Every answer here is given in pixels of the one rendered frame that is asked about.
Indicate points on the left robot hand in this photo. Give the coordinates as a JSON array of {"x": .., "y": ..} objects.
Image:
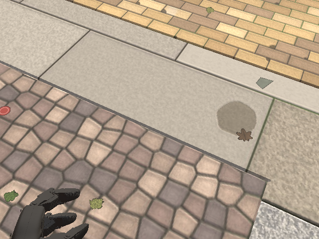
[{"x": 33, "y": 223}]

